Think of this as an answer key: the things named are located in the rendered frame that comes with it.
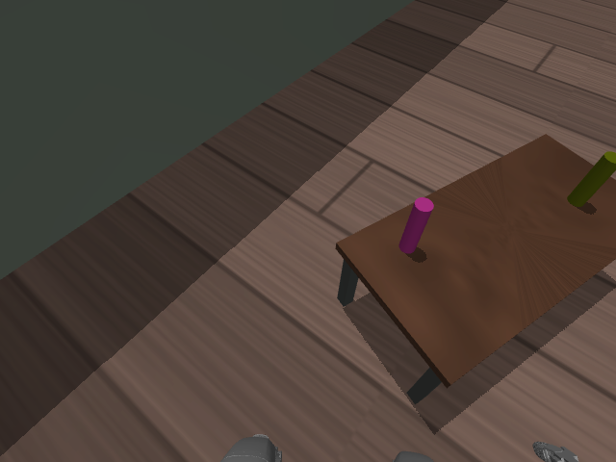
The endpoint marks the coffee table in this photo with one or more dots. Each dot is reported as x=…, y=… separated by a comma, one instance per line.
x=501, y=247

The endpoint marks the right robot hand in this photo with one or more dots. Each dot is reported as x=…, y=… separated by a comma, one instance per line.
x=551, y=453

